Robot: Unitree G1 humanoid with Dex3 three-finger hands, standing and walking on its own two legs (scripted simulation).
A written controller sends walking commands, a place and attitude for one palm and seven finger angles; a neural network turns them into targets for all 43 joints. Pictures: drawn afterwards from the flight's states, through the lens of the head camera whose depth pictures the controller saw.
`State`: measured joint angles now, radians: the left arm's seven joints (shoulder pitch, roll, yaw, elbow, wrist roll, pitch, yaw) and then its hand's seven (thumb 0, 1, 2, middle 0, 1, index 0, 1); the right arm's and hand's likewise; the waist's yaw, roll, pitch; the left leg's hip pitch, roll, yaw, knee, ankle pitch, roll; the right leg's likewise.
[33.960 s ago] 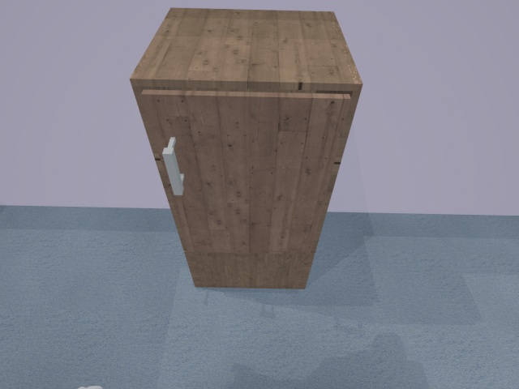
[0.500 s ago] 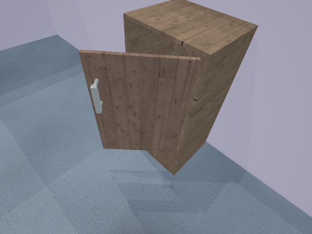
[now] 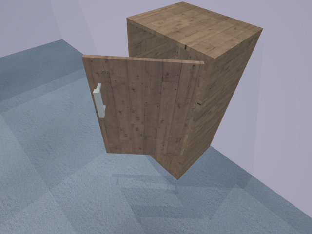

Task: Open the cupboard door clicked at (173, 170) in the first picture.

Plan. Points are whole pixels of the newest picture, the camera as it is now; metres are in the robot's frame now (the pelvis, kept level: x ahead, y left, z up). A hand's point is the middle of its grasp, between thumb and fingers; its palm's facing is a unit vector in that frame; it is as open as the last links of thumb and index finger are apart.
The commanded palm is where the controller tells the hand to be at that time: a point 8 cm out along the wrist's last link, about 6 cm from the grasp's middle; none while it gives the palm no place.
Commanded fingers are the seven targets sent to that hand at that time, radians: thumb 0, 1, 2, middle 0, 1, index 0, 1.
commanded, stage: shuffle to correct the standing spot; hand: left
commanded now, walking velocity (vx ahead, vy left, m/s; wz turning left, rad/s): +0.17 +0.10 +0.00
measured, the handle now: (100, 100) +0.58 +0.26 -0.03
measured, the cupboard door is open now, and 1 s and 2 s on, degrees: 43 43 43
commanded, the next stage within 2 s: come to a stop and stand still in 0.02 s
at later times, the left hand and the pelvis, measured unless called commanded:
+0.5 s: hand out of the picture +0.10 +0.20 -0.17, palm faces +0.01 -0.97 -0.23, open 7.3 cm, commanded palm none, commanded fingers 0.00 0.90 0.90 -0.20 -0.30 -0.20 -0.30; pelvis +0.05 +0.02 +0.00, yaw -1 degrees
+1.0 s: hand out of the picture +0.04 +0.15 -0.17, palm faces +0.01 -0.98 -0.18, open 7.3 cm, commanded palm none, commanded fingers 0.00 0.90 0.90 -0.20 -0.30 -0.20 -0.30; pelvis +0.04 -0.02 +0.01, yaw -1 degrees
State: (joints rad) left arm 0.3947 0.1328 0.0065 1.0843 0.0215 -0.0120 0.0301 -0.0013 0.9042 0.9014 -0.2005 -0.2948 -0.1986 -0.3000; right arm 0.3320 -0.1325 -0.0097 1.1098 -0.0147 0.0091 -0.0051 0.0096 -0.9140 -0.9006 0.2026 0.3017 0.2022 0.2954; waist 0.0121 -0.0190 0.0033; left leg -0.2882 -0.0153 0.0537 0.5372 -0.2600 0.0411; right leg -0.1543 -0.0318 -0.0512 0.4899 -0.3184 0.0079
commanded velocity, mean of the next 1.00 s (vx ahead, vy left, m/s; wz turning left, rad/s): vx -0.03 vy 0.00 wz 0.00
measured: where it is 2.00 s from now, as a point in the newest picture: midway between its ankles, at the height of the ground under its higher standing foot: outside the picture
